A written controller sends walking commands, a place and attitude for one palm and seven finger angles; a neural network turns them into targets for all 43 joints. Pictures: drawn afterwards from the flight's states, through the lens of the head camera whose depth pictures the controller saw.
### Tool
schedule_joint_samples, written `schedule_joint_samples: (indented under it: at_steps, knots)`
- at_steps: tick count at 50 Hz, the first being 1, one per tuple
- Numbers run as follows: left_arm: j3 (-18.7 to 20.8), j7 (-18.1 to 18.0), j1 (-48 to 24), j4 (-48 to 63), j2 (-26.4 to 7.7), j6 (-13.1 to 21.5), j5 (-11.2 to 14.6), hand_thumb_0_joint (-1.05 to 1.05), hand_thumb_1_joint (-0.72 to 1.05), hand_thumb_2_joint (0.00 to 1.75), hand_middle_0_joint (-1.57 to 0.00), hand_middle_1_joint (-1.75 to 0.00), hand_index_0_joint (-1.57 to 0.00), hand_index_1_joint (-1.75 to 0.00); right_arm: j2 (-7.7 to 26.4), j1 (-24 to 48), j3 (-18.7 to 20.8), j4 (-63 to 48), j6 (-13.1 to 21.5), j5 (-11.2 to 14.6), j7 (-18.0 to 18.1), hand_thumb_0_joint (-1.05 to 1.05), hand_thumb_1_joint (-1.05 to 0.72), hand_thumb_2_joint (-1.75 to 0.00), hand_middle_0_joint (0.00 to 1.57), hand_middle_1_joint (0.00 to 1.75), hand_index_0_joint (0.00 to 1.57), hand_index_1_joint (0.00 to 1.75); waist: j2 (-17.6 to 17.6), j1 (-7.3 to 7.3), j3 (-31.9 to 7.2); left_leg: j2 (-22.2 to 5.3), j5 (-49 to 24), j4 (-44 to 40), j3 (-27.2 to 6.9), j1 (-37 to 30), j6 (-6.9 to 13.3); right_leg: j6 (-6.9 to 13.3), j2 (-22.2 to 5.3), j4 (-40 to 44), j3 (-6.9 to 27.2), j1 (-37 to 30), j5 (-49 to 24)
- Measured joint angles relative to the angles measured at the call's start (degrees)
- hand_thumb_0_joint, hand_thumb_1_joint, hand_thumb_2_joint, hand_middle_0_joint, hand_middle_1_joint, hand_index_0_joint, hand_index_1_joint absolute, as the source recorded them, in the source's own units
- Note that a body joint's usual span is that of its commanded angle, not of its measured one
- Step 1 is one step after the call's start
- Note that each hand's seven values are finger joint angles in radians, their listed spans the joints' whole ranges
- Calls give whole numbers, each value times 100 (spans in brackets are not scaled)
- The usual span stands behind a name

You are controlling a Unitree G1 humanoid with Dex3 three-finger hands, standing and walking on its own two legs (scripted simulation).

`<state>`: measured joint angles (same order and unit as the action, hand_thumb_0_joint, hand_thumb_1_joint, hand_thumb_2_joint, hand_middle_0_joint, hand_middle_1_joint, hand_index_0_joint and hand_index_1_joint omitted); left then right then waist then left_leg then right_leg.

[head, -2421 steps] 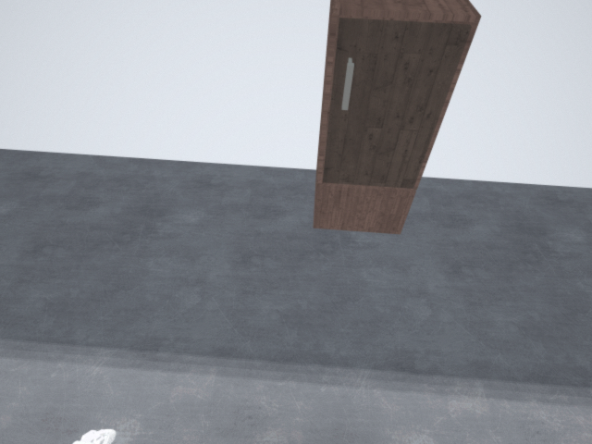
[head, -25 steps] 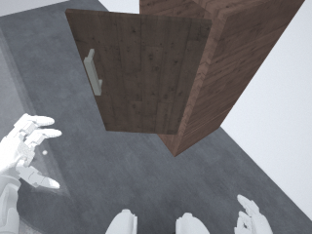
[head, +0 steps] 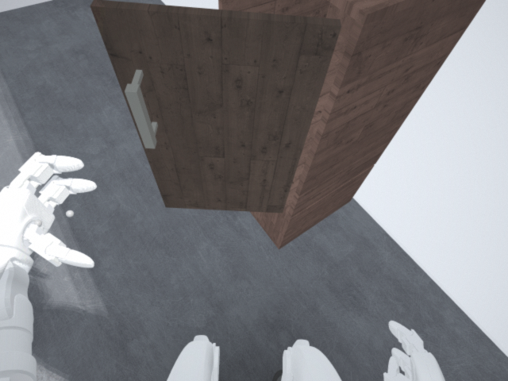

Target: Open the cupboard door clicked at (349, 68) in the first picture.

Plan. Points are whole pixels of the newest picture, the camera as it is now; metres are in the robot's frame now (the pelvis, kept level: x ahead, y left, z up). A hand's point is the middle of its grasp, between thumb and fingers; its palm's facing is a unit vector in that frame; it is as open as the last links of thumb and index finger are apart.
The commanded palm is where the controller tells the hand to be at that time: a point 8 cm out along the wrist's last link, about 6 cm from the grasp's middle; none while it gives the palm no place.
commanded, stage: move the hooked fingers beside the handle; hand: left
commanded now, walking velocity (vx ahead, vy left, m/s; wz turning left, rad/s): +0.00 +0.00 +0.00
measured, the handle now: (144, 111) +0.55 +0.22 +0.04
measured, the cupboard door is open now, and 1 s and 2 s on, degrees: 54 54 54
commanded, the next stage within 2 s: none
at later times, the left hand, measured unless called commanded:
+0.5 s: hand (91, 177) +0.40 +0.27 +0.05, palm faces +0.00 -1.00 -0.04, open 14.0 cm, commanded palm +0.38 +0.32 +0.05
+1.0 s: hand (102, 144) +0.47 +0.28 +0.05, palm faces +0.02 -1.00 -0.04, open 14.0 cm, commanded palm +0.46 +0.32 +0.04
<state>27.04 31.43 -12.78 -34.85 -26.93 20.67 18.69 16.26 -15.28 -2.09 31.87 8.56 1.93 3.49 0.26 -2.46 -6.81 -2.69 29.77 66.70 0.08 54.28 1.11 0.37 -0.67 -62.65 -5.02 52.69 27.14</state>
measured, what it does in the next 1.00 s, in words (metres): stands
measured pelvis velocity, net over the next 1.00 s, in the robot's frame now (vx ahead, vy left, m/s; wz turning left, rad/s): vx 0.00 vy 0.00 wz -0.03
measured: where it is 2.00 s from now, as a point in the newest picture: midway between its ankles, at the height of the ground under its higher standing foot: outside the picture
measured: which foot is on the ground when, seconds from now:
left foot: down 0.00-1.00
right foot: down 0.00-1.00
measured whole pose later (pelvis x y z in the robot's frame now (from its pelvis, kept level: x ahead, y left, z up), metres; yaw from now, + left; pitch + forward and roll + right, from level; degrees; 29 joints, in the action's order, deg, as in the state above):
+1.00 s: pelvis +0.00 +0.00 -0.02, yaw -2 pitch +24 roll -4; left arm 31.2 28.5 -43.6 -63.8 -38.3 24.3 9.0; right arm 17.0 -19.1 -2.7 34.9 -0.3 0.5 2.0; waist 0.4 -8.1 -6.0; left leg -3.8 30.6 71.0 0.2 64.3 1.4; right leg 0.2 0.4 -66.0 -4.7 62.7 27.0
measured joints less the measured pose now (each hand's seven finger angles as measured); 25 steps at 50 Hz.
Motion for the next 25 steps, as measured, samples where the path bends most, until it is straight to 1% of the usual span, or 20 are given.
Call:
schedule_joint_samples:
  at_steps: [6,14,21,25]
  knots:
    - [32,-52,-258,-275,-57,53,-63,-1,-50,30,-30,-120,-30,-120,25,-146,22,30,-90,-6,-41,1,-90,-90,21,30,20,30,9,-44,-7,-1,-8,-20,43,52,21,-20,2,17,44,70,-23]
    - [21,-121,-755,-696,-80,164,-245,-1,-50,30,-30,-120,-30,-120,18,-216,38,161,-226,-29,-59,1,-90,-90,21,30,20,30,8,-105,2,4,-5,24,64,184,43,-42,-3,-17,68,202,-33]
    - [54,-236,-1197,-1085,-168,205,-402,-1,-50,30,-31,-120,-30,-120,-12,-240,26,183,-347,-53,-97,1,-90,-90,21,30,20,30,5,-183,4,-6,-11,40,83,270,52,-50,7,-25,89,295,-52]
    - [21,-296,-1392,-1274,-203,253,-472,-1,-50,30,-30,-120,-30,-120,-16,-267,29,189,-423,-57,-123,1,-90,-90,21,30,20,30,20,-201,2,-10,-16,27,93,287,55,-54,13,-10,100,316,-64]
